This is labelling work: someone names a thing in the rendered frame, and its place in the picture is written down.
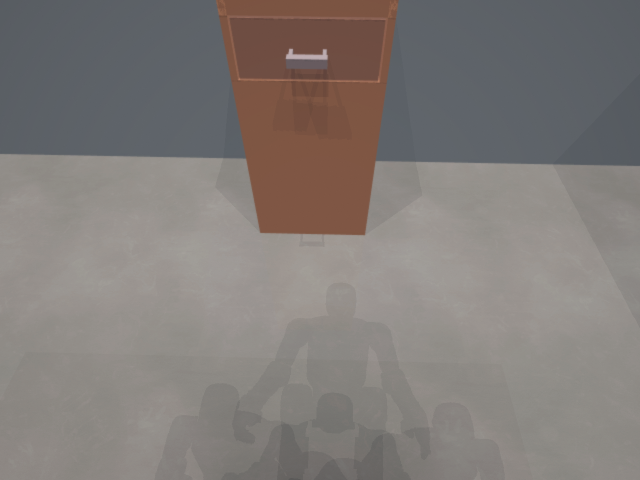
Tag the cabinet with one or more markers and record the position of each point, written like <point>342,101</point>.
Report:
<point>310,145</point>

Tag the drawer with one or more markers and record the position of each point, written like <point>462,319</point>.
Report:
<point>354,46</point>

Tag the handle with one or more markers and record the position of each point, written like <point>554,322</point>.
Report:
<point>298,61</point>

